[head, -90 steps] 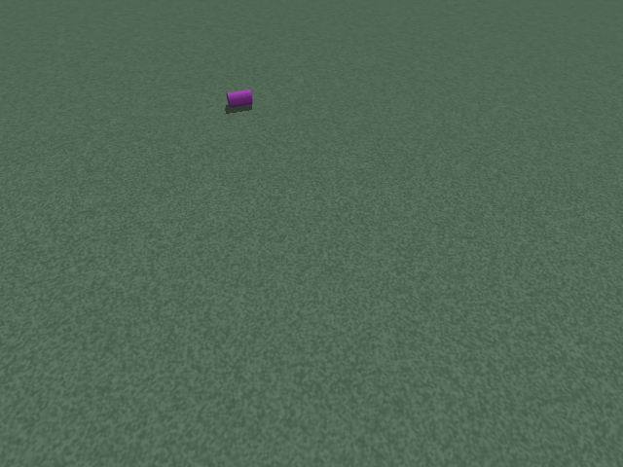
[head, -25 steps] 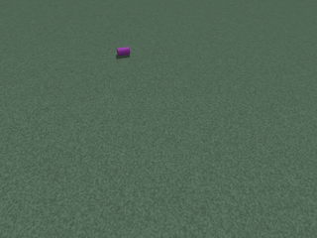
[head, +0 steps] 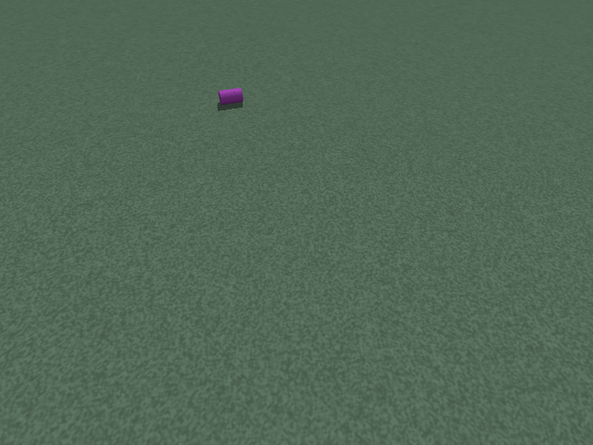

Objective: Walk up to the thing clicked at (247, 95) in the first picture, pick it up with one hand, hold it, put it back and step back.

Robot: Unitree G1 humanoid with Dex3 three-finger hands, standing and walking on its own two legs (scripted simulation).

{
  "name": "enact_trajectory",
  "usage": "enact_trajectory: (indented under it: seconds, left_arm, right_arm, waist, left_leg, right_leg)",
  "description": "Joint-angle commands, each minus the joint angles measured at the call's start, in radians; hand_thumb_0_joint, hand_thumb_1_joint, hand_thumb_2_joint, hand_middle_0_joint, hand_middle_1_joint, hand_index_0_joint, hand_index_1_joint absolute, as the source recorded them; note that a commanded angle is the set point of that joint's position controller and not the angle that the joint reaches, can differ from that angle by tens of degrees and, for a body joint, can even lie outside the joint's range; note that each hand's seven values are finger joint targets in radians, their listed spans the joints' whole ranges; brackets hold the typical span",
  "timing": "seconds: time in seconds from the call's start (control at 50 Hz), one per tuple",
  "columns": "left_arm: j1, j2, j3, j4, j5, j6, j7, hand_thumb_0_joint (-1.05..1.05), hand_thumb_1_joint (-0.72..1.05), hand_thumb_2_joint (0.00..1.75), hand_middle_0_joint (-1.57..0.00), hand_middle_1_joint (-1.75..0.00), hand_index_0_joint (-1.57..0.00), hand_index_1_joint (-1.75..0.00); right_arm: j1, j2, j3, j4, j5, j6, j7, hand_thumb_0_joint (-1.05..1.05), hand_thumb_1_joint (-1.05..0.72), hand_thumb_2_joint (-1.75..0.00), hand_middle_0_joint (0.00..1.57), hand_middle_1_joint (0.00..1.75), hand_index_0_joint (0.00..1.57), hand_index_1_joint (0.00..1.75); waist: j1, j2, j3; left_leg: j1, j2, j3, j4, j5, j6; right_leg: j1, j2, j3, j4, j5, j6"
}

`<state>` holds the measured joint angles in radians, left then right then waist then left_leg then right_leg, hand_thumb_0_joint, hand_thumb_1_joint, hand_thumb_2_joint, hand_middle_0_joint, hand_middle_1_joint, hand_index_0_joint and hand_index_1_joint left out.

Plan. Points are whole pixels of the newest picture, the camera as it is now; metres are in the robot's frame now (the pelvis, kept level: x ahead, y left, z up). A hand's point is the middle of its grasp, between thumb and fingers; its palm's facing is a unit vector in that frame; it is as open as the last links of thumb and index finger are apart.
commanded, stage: stand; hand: left
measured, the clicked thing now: (230, 96) +2.18 +0.44 -0.74
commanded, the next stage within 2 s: walk up in 0.62 s
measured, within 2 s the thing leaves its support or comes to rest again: neither
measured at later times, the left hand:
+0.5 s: hand out of the picture +0.07 +0.25 -0.16, palm faces -0.02 -0.94 -0.34, open 7.3 cm
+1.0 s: hand out of the picture +0.08 +0.35 -0.17, palm faces +0.08 -0.92 -0.39, open 7.3 cm
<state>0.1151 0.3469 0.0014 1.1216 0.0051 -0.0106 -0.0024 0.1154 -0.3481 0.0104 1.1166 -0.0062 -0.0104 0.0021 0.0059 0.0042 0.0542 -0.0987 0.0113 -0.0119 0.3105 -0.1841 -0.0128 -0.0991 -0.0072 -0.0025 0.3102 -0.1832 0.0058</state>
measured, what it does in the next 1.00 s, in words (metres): walks ahead: left foot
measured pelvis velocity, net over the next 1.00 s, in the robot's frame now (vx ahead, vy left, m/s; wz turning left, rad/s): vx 0.10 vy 0.05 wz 0.08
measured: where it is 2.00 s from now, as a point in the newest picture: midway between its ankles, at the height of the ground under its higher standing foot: (278, 329)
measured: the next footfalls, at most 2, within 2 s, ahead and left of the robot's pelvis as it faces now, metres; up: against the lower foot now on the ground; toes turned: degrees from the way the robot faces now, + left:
left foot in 1.00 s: +0.23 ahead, +0.19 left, +0.00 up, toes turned +9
right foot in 1.50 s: +0.55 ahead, -0.09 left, +0.00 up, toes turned -4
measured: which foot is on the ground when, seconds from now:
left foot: down 0.00-0.74, up 0.76-0.98, down 1.00-1.00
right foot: down 0.00-1.00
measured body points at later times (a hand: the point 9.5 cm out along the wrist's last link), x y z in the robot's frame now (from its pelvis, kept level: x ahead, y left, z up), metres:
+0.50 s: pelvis +0.00 +0.00 +0.00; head +0.02 +0.00 +0.45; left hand +0.07 +0.30 -0.13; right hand +0.07 -0.30 -0.14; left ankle -0.01 +0.13 -0.75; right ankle -0.01 -0.12 -0.75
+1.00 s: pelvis +0.10 +0.05 -0.02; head +0.10 +0.07 +0.43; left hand +0.08 +0.40 -0.14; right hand +0.23 -0.28 -0.11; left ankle +0.19 +0.19 -0.75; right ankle -0.01 -0.12 -0.75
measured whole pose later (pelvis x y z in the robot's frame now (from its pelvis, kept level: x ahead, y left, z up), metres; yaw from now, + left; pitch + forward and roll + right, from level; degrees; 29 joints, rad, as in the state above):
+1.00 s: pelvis +0.10 +0.05 -0.02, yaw +4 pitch -2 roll -2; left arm 0.30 0.48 0.08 1.02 0.03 -0.05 -0.07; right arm 0.18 -0.45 -0.09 0.99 -0.03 -0.05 0.10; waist 0.05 0.00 0.04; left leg -0.41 0.09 0.03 0.59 -0.22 0.01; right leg 0.03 -0.06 -0.08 0.42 -0.42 0.01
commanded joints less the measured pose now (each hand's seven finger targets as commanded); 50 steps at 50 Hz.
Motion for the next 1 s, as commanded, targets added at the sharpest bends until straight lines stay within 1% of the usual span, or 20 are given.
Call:
enact_trajectory:
  seconds: [0.0, 0.06, 0.32, 0.48, 0.58, 0.6, 0.62, 0.66, 0.68, 0.7, 0.72, 0.74, 0.76, 0.8, 0.84, 0.9, 0.92, 0.94, 0.96, 0.98]
  left_arm:
    - [-0.034, 0.217, 0.037, -0.057, 0.005, -0.019, 0.011, 0.00, 0.90, 0.90, -0.20, -0.30, -0.20, -0.30]
    - [-0.031, 0.217, 0.037, -0.057, 0.003, -0.021, 0.013, 0.00, 0.90, 0.90, -0.20, -0.30, -0.20, -0.30]
    - [-0.035, 0.218, 0.038, -0.055, 0.004, -0.022, 0.012, 0.00, 0.90, 0.90, -0.20, -0.30, -0.20, -0.30]
    - [-0.037, 0.217, 0.035, -0.057, 0.002, -0.024, 0.013, 0.00, 0.90, 0.90, -0.20, -0.30, -0.20, -0.30]
    - [-0.031, 0.216, 0.036, -0.052, 0.001, -0.020, 0.013, 0.00, 0.90, 0.90, -0.20, -0.30, -0.20, -0.30]
    - [0.005, 0.352, 0.111, -0.110, 0.020, -0.042, -0.026, 0.00, 0.90, 0.90, -0.20, -0.30, -0.20, -0.30]
    - [-0.006, 0.325, 0.111, -0.108, 0.028, -0.044, -0.039, 0.00, 0.90, 0.90, -0.20, -0.30, -0.20, -0.30]
    - [-0.016, 0.284, 0.111, -0.142, 0.029, -0.056, -0.054, 0.00, 0.90, 0.90, -0.20, -0.30, -0.20, -0.30]
    - [0.028, 0.282, 0.113, -0.140, 0.029, -0.063, -0.056, 0.00, 0.90, 0.90, -0.20, -0.30, -0.20, -0.30]
    - [0.104, 0.313, 0.123, -0.122, 0.030, -0.069, -0.054, 0.00, 0.90, 0.90, -0.20, -0.30, -0.20, -0.30]
    - [0.175, 0.364, 0.139, -0.102, 0.033, -0.075, -0.050, 0.00, 0.90, 0.90, -0.20, -0.30, -0.20, -0.30]
    - [0.196, 0.411, 0.151, -0.113, 0.039, -0.081, -0.047, 0.00, 0.90, 0.90, -0.20, -0.30, -0.20, -0.30]
    - [0.160, 0.411, 0.150, -0.140, 0.033, -0.082, -0.047, 0.00, 0.90, 0.90, -0.20, -0.30, -0.20, -0.30]
    - [0.077, 0.386, 0.142, -0.174, 0.030, -0.084, -0.046, 0.00, 0.90, 0.90, -0.20, -0.30, -0.20, -0.30]
    - [-0.004, 0.387, 0.137, -0.212, 0.026, -0.088, -0.044, 0.00, 0.90, 0.90, -0.20, -0.30, -0.20, -0.30]
    - [-0.002, 0.381, 0.129, -0.229, 0.023, -0.086, -0.053, 0.00, 0.90, 0.90, -0.20, -0.30, -0.20, -0.30]
    - [-0.023, 0.384, 0.129, -0.238, 0.024, -0.085, -0.059, 0.00, 0.90, 0.90, -0.20, -0.30, -0.20, -0.30]
    - [-0.022, 0.376, 0.123, -0.236, 0.016, -0.079, -0.063, 0.00, 0.90, 0.90, -0.20, -0.30, -0.20, -0.30]
    - [-0.006, 0.340, 0.110, -0.239, 0.016, -0.077, -0.066, 0.00, 0.90, 0.90, -0.20, -0.30, -0.20, -0.30]
    - [0.059, 0.283, 0.091, -0.239, 0.016, -0.071, -0.066, 0.00, 0.90, 0.90, -0.20, -0.30, -0.20, -0.30]
  right_arm:
    - [-0.037, -0.219, -0.047, -0.054, -0.003, -0.023, -0.014, 0.00, -0.90, -0.90, 0.20, 0.30, 0.20, 0.30]
    - [-0.035, -0.218, -0.048, -0.054, 0.001, -0.025, -0.014, 0.00, -0.90, -0.90, 0.20, 0.30, 0.20, 0.30]
    - [-0.025, -0.217, -0.048, -0.053, -0.003, -0.020, -0.013, 0.00, -0.90, -0.90, 0.20, 0.30, 0.20, 0.30]
    - [-0.025, -0.212, -0.047, -0.051, -0.001, -0.024, -0.013, 0.00, -0.90, -0.90, 0.20, 0.30, 0.20, 0.30]
    - [-0.026, -0.212, -0.046, -0.047, -0.001, -0.022, -0.014, 0.00, -0.90, -0.90, 0.20, 0.30, 0.20, 0.30]
    - [0.034, -0.328, -0.131, -0.103, -0.016, -0.047, 0.018, 0.00, -0.90, -0.90, 0.20, 0.30, 0.20, 0.30]
    - [0.009, -0.334, -0.136, -0.106, -0.022, -0.048, 0.034, 0.00, -0.90, -0.90, 0.20, 0.30, 0.20, 0.30]
    - [-0.041, -0.299, -0.140, -0.153, -0.023, -0.051, 0.049, 0.00, -0.90, -0.90, 0.20, 0.30, 0.20, 0.30]
    - [-0.069, -0.281, -0.137, -0.174, -0.025, -0.056, 0.054, 0.00, -0.90, -0.90, 0.20, 0.30, 0.20, 0.30]
    - [-0.106, -0.259, -0.136, -0.197, -0.022, -0.062, 0.058, 0.00, -0.90, -0.90, 0.20, 0.30, 0.20, 0.30]
    - [-0.165, -0.230, -0.126, -0.223, -0.022, -0.063, 0.061, 0.00, -0.90, -0.90, 0.20, 0.30, 0.20, 0.30]
    - [-0.190, -0.223, -0.121, -0.238, -0.029, -0.065, 0.057, 0.00, -0.90, -0.90, 0.20, 0.30, 0.20, 0.30]
    - [-0.172, -0.262, -0.128, -0.233, -0.030, -0.066, 0.058, 0.00, -0.90, -0.90, 0.20, 0.30, 0.20, 0.30]
    - [-0.103, -0.282, -0.138, -0.214, -0.022, -0.069, 0.073, 0.00, -0.90, -0.90, 0.20, 0.30, 0.20, 0.30]
    - [-0.050, -0.290, -0.142, -0.202, -0.015, -0.069, 0.088, 0.00, -0.90, -0.90, 0.20, 0.30, 0.20, 0.30]
    - [-0.035, -0.266, -0.145, -0.214, -0.023, -0.065, 0.102, 0.00, -0.90, -0.90, 0.20, 0.30, 0.20, 0.30]
    - [0.025, -0.261, -0.149, -0.203, -0.020, -0.063, 0.102, 0.00, -0.90, -0.90, 0.20, 0.30, 0.20, 0.30]
    - [0.092, -0.263, -0.155, -0.183, -0.023, -0.063, 0.096, 0.00, -0.90, -0.90, 0.20, 0.30, 0.20, 0.30]
    - [0.183, -0.294, -0.175, -0.159, -0.028, -0.065, 0.083, 0.00, -0.90, -0.90, 0.20, 0.30, 0.20, 0.30]
    - [0.339, -0.353, -0.200, -0.122, -0.036, -0.071, 0.066, 0.00, -0.90, -0.90, 0.20, 0.30, 0.20, 0.30]
  waist:
    - [-0.001, 0.006, -0.093]
    - [0.000, 0.002, -0.102]
    - [-0.007, 0.000, -0.078]
    - [-0.005, -0.003, -0.092]
    - [-0.003, 0.009, -0.070]
    - [-0.009, 0.000, -0.195]
    - [0.001, 0.038, -0.120]
    - [0.024, 0.034, 0.005]
    - [0.052, 0.011, 0.027]
    - [0.086, -0.044, -0.007]
    - [0.128, -0.146, 0.012]
    - [0.149, -0.187, 0.045]
    - [0.126, -0.098, 0.070]
    - [0.067, -0.114, 0.098]
    - [0.022, -0.160, 0.089]
    - [0.009, -0.157, 0.052]
    - [-0.024, -0.139, 0.020]
    - [-0.059, -0.099, -0.016]
    - [-0.110, -0.014, -0.076]
    - [-0.171, 0.189, -0.174]
  left_leg:
    - [0.020, 0.121, -0.079, -0.037, 0.164, 0.036]
    - [0.031, 0.122, -0.082, -0.032, 0.210, 0.035]
    - [0.015, 0.118, -0.080, -0.043, 0.131, 0.034]
    - [0.023, 0.122, -0.083, -0.035, 0.222, 0.030]
    - [0.015, 0.119, -0.080, -0.044, 0.180, 0.031]
    - [0.008, 0.107, -0.123, 0.043, -0.404, 0.128]
    - [-0.078, 0.128, -0.168, 0.039, -0.531, 0.150]
    - [-0.214, 0.158, -0.214, 0.072, -0.515, 0.168]
    - [-0.272, 0.145, -0.189, 0.119, -0.454, 0.155]
    - [-0.363, 0.093, -0.126, 0.217, -0.365, 0.114]
    - [-0.585, 0.001, 0.012, 0.381, -0.283, 0.065]
    - [-0.719, 0.012, -0.006, 0.543, -0.327, 0.049]
    - [-0.704, 0.038, -0.069, 0.582, -0.293, 0.037]
    - [-0.643, 0.090, -0.067, 0.549, -0.251, 0.030]
    - [-0.527, 0.128, -0.069, 0.458, -0.230, 0.024]
    - [-0.309, 0.095, 0.026, 0.309, -0.079, 0.017]
    - [-0.190, 0.077, 0.062, 0.272, -0.031, 0.020]
    - [-0.028, 0.043, 0.107, 0.222, 0.038, 0.018]
    - [0.168, 0.016, 0.121, 0.231, 0.005, 0.035]
    - [0.394, 0.027, 0.069, 0.200, -0.142, 0.071]
  right_leg:
    - [0.019, -0.130, 0.089, -0.034, 0.159, -0.034]
    - [0.029, -0.128, 0.083, -0.027, 0.200, -0.033]
    - [0.009, -0.127, 0.088, -0.045, 0.132, -0.030]
    - [0.026, -0.127, 0.080, -0.030, 0.209, -0.032]
    - [0.014, -0.126, 0.087, -0.038, 0.175, -0.032]
    - [0.028, -0.081, 0.047, 0.089, -0.357, -0.069]
    - [-0.070, -0.099, 0.075, 0.141, -0.465, -0.082]
    - [-0.159, -0.118, 0.116, 0.174, -0.466, -0.099]
    - [-0.130, -0.143, 0.151, 0.129, -0.438, -0.115]
    - [0.008, -0.189, 0.237, 0.041, -0.460, -0.145]
    - [0.194, -0.284, 0.382, -0.117, -0.568, -0.197]
    - [0.240, -0.416, 0.537, -0.231, -0.594, -0.263]
    - [0.196, -0.428, 0.547, -0.239, -0.602, -0.278]
    - [0.151, -0.360, 0.399, -0.227, -0.516, -0.253]
    - [0.080, -0.330, 0.256, -0.214, -0.398, -0.224]
    - [-0.050, -0.228, 0.073, -0.149, -0.285, -0.180]
    - [-0.103, -0.213, 0.031, -0.101, -0.262, -0.171]
    - [-0.196, -0.184, -0.018, -0.002, -0.198, -0.159]
    - [-0.300, -0.149, -0.065, 0.183, -0.069, -0.142]
    - [-0.424, -0.081, -0.115, 0.534, -0.031, -0.115]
